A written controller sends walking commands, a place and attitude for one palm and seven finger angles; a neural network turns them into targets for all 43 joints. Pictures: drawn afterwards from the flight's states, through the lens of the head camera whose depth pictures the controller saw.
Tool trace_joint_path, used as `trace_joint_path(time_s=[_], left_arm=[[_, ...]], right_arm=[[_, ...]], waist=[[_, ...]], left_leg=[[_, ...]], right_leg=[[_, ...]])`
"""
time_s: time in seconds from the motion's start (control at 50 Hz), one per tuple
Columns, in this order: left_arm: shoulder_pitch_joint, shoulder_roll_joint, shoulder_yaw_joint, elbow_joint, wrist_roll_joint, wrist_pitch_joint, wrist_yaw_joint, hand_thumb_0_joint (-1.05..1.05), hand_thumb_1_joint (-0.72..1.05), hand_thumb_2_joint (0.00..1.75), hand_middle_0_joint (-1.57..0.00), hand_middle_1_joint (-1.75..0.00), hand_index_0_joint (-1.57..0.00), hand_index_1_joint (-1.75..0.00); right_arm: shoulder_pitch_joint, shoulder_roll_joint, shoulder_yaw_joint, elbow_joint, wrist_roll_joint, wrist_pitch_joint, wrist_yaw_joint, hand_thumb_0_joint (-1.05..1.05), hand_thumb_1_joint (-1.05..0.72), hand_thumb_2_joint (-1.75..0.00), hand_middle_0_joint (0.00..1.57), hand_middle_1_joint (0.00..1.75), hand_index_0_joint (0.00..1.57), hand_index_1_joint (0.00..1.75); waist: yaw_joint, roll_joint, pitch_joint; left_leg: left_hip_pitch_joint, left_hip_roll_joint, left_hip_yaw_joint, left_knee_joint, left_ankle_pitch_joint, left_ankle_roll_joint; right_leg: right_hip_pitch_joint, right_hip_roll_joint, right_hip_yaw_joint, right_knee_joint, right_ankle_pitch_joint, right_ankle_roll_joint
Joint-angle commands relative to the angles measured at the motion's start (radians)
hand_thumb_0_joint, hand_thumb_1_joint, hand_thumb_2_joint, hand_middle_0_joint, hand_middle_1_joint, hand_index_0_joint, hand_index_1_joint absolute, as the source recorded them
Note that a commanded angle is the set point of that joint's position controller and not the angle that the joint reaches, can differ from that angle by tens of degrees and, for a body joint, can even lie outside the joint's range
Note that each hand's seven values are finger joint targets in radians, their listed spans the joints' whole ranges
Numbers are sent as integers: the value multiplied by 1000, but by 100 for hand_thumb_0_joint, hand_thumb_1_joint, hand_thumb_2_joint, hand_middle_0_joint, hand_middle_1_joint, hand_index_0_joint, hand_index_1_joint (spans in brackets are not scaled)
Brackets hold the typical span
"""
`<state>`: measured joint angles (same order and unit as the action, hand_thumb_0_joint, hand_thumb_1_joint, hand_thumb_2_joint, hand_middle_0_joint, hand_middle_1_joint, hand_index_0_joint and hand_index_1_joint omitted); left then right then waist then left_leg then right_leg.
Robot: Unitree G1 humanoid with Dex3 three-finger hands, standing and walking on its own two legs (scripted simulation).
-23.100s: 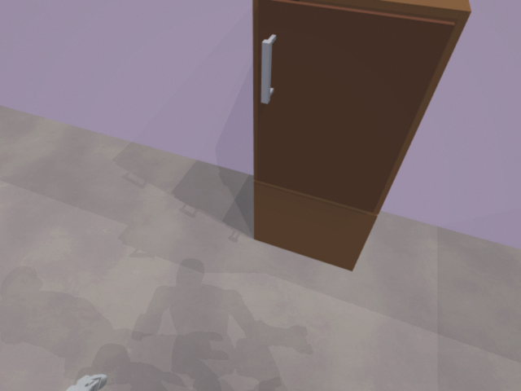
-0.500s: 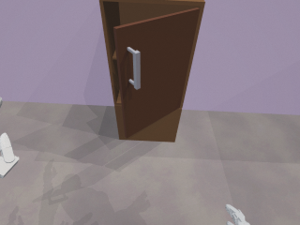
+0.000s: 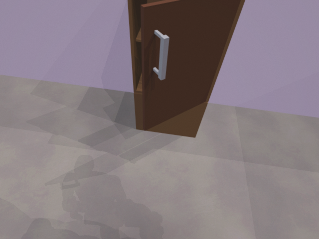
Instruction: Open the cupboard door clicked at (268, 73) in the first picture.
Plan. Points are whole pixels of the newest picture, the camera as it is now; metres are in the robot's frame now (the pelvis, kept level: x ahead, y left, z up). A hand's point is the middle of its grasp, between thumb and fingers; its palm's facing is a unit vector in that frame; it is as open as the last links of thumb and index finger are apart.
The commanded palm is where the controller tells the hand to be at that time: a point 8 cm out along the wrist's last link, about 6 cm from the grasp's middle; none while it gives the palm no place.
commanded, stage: let the arm hang, fingers relaxed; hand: left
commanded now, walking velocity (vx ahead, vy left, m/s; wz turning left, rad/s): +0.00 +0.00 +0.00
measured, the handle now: (159, 56) +0.65 +0.04 +0.10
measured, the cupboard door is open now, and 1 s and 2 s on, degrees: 41 41 41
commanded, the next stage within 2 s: look to check the result in 0.72 s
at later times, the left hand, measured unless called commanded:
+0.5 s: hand out of the picture +0.02 +0.20 -0.16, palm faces -0.02 -0.98 -0.21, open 7.3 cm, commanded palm none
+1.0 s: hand out of the picture +0.02 +0.20 -0.17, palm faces -0.01 -0.98 -0.19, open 7.4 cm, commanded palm none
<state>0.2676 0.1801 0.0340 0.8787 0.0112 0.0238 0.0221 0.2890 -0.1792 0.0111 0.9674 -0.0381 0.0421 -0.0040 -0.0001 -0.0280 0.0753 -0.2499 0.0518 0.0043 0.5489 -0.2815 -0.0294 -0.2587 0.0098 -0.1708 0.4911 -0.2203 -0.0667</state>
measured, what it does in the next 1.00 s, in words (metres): stands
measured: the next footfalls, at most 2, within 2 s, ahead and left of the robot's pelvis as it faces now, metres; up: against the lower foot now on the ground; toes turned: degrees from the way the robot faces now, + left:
none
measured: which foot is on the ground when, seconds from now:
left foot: down 0.00-1.00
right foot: down 0.00-1.00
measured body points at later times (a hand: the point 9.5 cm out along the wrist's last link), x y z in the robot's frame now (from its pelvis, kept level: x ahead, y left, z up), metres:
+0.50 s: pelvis +0.01 +0.03 +0.01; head +0.02 +0.02 +0.46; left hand +0.03 +0.26 -0.15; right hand -0.01 -0.17 -0.16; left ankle +0.01 +0.14 -0.73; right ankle +0.03 -0.08 -0.73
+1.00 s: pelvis +0.02 +0.04 +0.01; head +0.03 +0.03 +0.46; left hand +0.02 +0.26 -0.15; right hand -0.01 -0.17 -0.16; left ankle +0.01 +0.14 -0.73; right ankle +0.03 -0.08 -0.73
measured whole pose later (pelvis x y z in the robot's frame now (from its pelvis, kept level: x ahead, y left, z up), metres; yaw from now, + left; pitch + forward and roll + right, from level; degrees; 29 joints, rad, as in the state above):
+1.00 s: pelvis +0.02 +0.04 +0.01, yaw -3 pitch -1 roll +0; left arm 0.28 0.12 0.01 1.16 0.01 -0.01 0.04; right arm 0.29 -0.13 0.01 1.15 -0.02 -0.01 -0.03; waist -0.01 0.02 0.04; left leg -0.13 -0.01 0.08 0.39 -0.25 0.03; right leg -0.19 -0.04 -0.09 0.41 -0.19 0.00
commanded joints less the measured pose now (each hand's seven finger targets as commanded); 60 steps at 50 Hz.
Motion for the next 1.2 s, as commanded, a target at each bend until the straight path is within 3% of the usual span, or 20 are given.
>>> trace_joint_path(time_s=[0.0,0.08,0.14,0.44,0.66,1.18], left_arm=[[7,119,15,43,-1,-39,2,0,90,90,-20,-30,-20,-30],[1,114,5,129,-3,-41,3,0,90,90,-20,-30,-20,-30],[11,100,0,177,-4,-42,5,0,90,90,-20,-30,-20,-30],[46,58,-5,255,-2,-37,16,0,90,90,-20,-30,-20,-30],[69,44,-4,263,-2,-42,16,0,90,90,-20,-30,-20,-30],[67,48,-2,255,-1,-45,17,0,90,90,-20,-30,-20,-30]], right_arm=[[2,-77,-23,-21,13,-33,-20,0,-90,-90,20,30,20,30],[39,-85,-28,35,18,-34,-23,0,-90,-90,20,30,20,30],[60,-83,-25,74,17,-37,-24,0,-90,-90,20,30,20,30],[73,-38,-16,161,18,-47,-30,0,-90,-90,20,30,20,30],[80,-30,-18,168,19,-53,-34,0,-90,-90,20,30,20,30],[67,-41,-20,166,22,-53,-34,0,-90,-90,20,30,20,30]], waist=[[-4,197,-100],[-6,42,-42],[-8,0,-18],[-3,37,31],[-6,55,1],[-8,27,10]], left_leg=[[-22,54,-51,-167,72,49],[2,57,-48,-206,73,50],[15,54,-41,-225,71,54],[14,56,-37,-266,83,60],[42,55,-28,-254,133,62],[58,56,-27,-254,141,63]], right_leg=[[145,-139,190,-162,51,12],[113,-136,175,-194,6,12],[98,-135,177,-203,-9,16],[77,-125,173,-157,38,31],[90,-129,173,-146,90,32],[84,-128,172,-154,93,35]])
